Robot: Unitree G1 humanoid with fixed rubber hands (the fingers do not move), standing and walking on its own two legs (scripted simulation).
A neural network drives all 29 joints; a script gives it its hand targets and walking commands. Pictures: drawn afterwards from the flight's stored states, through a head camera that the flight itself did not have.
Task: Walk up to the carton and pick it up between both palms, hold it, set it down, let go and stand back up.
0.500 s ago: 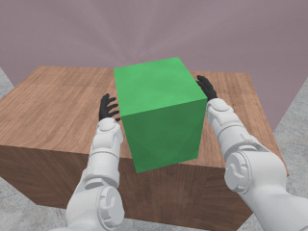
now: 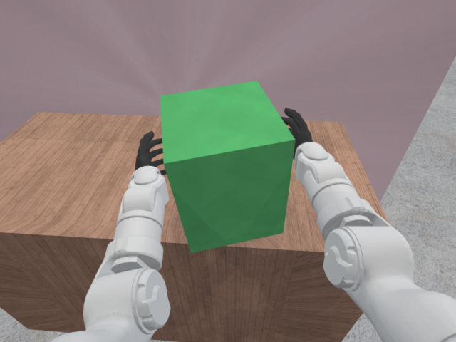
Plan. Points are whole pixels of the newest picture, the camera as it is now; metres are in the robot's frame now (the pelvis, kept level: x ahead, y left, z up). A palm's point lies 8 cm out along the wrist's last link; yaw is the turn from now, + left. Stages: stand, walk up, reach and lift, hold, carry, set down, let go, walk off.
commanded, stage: reach and lift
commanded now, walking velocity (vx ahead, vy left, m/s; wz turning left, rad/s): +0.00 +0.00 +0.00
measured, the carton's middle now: (224, 166) +0.42 +0.06 +0.12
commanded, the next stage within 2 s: hold in 1.56 s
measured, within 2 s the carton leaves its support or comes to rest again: neither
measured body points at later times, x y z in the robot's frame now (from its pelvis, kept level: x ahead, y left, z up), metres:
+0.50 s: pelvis +0.00 +0.00 +0.00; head -0.07 +0.00 +0.45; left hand +0.38 +0.20 +0.18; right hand +0.42 -0.09 +0.21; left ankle +0.03 +0.14 -0.74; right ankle +0.04 -0.09 -0.74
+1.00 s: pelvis +0.00 +0.00 +0.00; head -0.09 +0.01 +0.44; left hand +0.38 +0.20 +0.22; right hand +0.40 -0.09 +0.24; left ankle +0.03 +0.14 -0.74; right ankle +0.04 -0.09 -0.74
